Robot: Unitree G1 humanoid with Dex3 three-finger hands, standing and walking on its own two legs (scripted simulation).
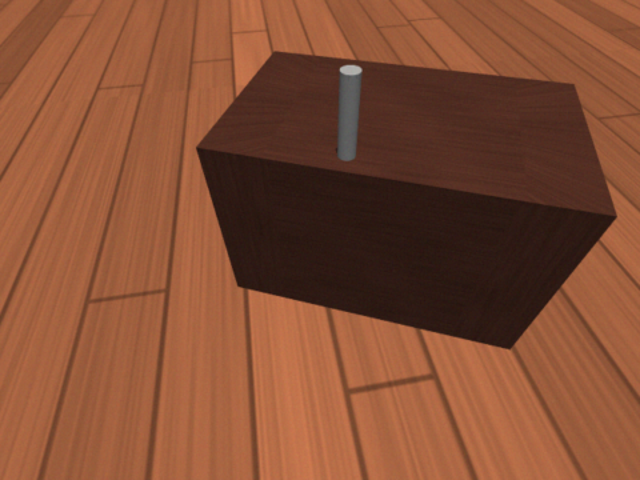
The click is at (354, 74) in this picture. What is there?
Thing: slim round
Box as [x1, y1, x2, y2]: [337, 65, 361, 160]
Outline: 355,65 342,66 340,68 339,74 337,155 339,158 343,160 350,160 355,156 361,69
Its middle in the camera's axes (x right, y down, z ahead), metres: +0.07 -0.29 +0.91
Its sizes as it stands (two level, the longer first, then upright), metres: 0.048 0.048 0.222
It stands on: a support 0.65 m high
